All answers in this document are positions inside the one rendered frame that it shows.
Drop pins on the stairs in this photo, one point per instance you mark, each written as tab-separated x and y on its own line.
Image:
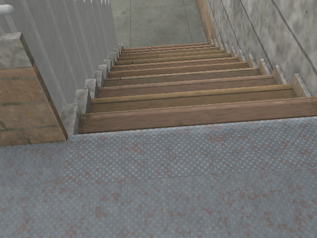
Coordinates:
188	85

